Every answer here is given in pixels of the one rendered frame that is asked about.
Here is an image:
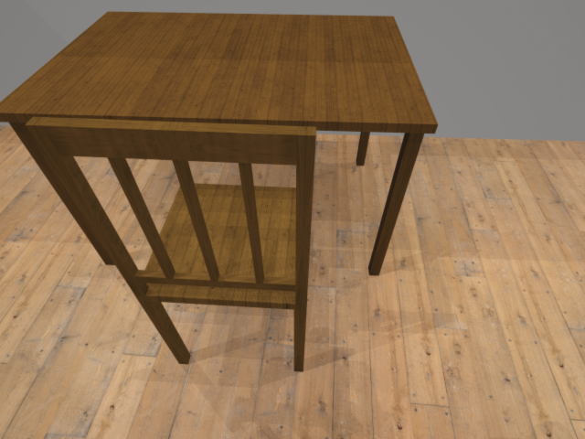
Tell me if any chair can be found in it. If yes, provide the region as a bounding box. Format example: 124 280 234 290
25 117 316 372

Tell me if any table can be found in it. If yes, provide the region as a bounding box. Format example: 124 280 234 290
0 12 438 275

